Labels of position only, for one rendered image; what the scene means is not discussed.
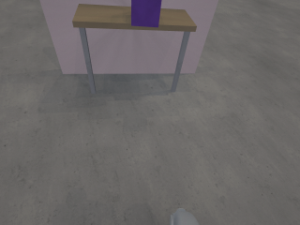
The carton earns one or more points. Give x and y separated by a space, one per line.
145 13

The robot right shin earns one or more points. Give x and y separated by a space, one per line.
181 209

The table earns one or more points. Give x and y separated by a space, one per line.
119 17

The robot right thigh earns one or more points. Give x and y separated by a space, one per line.
183 218

